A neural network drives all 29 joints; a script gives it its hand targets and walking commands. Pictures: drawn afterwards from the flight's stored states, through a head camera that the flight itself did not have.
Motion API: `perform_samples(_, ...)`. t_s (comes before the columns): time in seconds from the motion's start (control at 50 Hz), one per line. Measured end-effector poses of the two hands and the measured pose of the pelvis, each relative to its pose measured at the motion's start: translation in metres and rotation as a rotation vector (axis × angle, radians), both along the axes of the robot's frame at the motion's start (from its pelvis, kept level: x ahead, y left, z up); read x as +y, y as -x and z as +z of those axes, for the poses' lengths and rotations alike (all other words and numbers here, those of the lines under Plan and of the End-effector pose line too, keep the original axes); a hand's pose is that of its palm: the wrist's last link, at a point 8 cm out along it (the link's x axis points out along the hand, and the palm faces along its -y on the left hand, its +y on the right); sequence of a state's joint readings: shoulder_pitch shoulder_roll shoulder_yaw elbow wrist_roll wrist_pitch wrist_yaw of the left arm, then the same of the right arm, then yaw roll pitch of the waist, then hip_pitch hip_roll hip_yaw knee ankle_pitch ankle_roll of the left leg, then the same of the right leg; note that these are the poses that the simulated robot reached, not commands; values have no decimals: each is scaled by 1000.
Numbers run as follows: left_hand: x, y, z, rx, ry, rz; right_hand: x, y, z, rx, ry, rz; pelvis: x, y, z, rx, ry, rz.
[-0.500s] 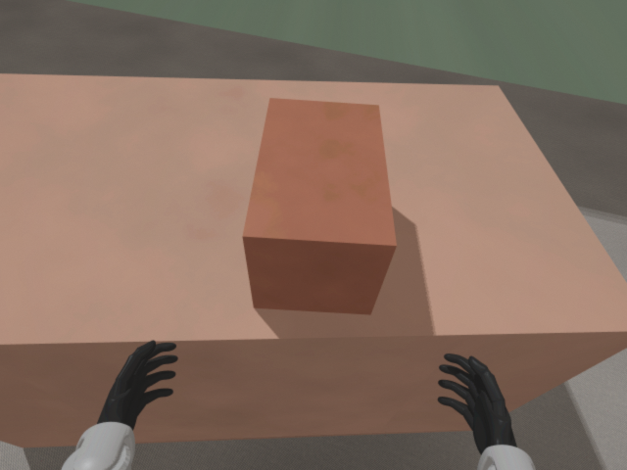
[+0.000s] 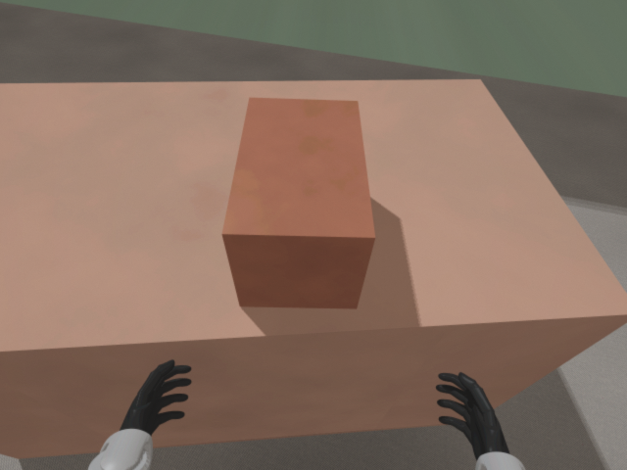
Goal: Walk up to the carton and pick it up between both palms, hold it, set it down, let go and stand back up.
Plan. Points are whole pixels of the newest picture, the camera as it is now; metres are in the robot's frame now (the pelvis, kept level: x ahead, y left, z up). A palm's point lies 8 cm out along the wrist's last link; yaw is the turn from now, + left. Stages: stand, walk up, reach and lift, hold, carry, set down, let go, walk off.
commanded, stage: set down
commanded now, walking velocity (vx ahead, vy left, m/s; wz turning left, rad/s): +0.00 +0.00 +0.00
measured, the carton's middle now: (301, 199) +0.48 +0.05 +0.04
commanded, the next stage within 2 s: let go in 0.40 s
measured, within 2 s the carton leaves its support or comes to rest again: neither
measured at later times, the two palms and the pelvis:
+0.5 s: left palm (141, 429) +0.16 +0.23 -0.08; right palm (489, 462) +0.15 -0.21 -0.08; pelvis +0.00 +0.01 +0.00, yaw -1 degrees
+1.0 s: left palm (122, 437) +0.15 +0.26 -0.09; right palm out of the picture +0.14 -0.25 -0.10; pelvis +0.00 +0.01 -0.01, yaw +0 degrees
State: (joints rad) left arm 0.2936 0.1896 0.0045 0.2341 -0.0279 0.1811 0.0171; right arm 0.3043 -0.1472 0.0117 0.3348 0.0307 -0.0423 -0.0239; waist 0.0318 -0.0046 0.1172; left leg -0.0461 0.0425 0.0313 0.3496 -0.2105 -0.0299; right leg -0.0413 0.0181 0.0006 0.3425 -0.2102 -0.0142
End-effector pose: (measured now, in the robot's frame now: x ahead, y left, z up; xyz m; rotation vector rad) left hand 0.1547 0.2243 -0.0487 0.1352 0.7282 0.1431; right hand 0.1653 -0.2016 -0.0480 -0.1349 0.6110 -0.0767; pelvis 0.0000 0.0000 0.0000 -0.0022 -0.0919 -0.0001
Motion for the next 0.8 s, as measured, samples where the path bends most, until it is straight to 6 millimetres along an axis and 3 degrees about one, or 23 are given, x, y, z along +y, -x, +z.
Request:
perform_samples(0.36, 14, -2, -20, 87, -38, -29, -10, 12, -24, 61, 33, -9, 5, 2, -1, -2, -3, -11)
perform_samples(0.8, 10, -4, -37, 136, -36, -40, -14, 11, -40, 116, 43, 6, 12, -1, -2, 11, -2, -22)
